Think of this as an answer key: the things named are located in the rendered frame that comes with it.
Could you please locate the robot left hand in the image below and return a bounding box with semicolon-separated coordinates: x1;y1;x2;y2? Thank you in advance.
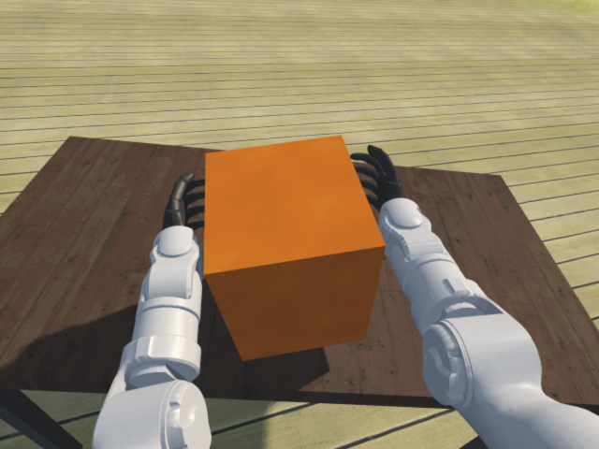
162;170;205;230

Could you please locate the carton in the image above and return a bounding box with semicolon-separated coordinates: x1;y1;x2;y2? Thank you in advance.
204;135;386;361

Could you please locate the left robot upper arm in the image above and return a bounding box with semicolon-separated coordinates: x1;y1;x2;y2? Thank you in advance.
94;380;212;449

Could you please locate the table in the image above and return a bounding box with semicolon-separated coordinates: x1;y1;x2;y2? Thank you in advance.
0;136;599;449

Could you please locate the robot right hand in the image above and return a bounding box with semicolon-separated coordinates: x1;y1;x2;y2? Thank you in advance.
350;145;406;213

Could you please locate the right robot forearm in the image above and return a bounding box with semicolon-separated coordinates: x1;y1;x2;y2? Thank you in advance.
378;198;542;383

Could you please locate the left robot forearm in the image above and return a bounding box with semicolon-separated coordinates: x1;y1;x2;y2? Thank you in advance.
92;225;204;449

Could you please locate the right robot upper arm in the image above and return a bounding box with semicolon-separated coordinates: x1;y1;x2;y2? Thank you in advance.
422;313;599;449

